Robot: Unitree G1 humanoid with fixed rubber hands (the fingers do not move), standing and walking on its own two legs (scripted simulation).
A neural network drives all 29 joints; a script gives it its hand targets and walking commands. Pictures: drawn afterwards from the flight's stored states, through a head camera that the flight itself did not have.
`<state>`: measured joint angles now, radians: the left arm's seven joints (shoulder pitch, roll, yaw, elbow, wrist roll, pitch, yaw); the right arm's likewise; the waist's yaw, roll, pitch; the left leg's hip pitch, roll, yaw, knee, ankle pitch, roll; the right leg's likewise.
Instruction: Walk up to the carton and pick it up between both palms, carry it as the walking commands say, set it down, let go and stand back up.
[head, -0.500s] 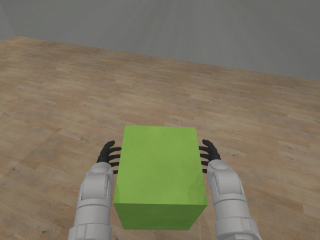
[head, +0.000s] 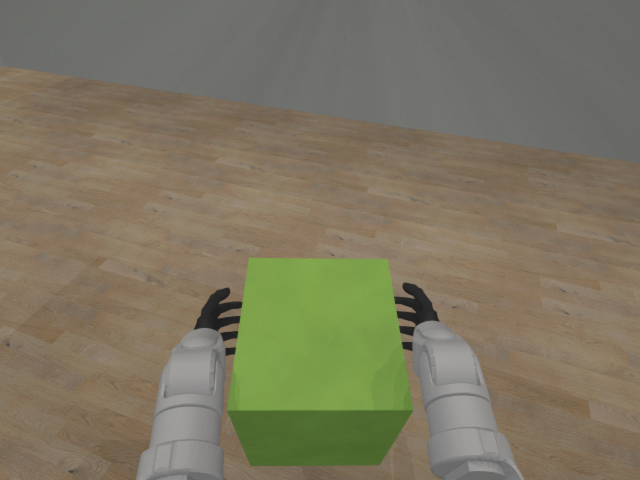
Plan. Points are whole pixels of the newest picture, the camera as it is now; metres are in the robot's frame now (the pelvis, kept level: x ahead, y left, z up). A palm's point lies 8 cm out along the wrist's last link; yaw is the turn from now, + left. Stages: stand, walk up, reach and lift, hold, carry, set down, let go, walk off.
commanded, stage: set down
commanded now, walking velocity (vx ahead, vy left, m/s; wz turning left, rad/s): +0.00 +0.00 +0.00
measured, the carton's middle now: (316, 365) +0.30 +0.00 -0.05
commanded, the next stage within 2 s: none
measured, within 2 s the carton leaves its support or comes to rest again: neither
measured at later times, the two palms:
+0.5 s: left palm (222, 360) +0.30 +0.13 -0.03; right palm (419, 358) +0.29 -0.15 -0.03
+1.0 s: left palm (236, 378) +0.33 +0.13 -0.12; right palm (407, 373) +0.32 -0.16 -0.12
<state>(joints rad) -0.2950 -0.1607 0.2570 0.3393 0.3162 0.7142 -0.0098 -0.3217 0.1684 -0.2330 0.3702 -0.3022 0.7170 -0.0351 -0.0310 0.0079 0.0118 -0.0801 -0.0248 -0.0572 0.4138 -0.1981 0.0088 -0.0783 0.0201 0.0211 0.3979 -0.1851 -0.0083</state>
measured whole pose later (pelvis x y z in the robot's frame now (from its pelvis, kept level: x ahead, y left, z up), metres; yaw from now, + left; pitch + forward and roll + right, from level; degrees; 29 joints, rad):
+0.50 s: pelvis -0.01 +0.00 -0.02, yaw -1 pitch +3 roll +0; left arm -0.40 -0.20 0.38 0.55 0.37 0.43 0.02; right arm -0.39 0.19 -0.39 0.54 -0.35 0.42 -0.04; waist -0.01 0.00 0.00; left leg -0.41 -0.04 -0.05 0.62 -0.25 0.01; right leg -0.43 0.03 0.06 0.62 -0.25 0.00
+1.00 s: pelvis -0.04 +0.00 -0.08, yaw -1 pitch +21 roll +1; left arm -0.52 -0.18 0.43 0.56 0.31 0.26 0.03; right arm -0.53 0.18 -0.43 0.57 -0.30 0.26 -0.05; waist -0.01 0.00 -0.08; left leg -1.00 -0.06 -0.06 0.97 -0.34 -0.01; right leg -1.02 0.06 0.07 0.98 -0.33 0.00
